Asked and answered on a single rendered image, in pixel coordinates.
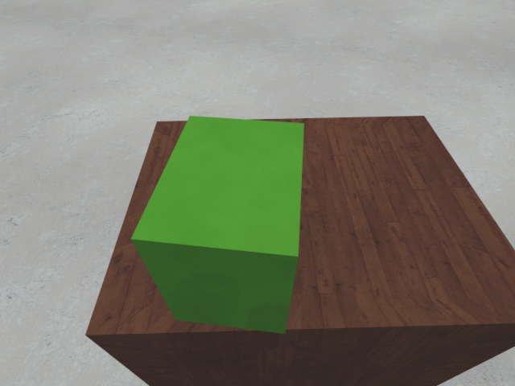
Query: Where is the carton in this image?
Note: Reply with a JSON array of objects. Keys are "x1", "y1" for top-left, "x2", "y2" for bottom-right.
[{"x1": 131, "y1": 116, "x2": 304, "y2": 334}]

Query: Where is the pedestal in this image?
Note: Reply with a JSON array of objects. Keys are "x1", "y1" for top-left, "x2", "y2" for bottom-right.
[{"x1": 85, "y1": 116, "x2": 515, "y2": 386}]

